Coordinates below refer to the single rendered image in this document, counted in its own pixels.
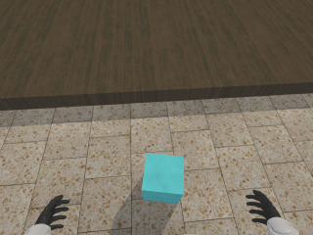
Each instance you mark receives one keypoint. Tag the robot left hand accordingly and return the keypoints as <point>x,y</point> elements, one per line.
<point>46,217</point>

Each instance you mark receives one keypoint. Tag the carton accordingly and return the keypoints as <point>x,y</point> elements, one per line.
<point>163,179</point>

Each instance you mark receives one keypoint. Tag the robot right hand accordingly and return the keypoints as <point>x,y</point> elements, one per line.
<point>269,210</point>

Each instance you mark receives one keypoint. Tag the robot left forearm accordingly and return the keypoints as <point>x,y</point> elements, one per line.
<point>39,229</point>

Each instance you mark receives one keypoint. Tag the robot right forearm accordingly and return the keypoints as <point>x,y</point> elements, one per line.
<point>280,226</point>

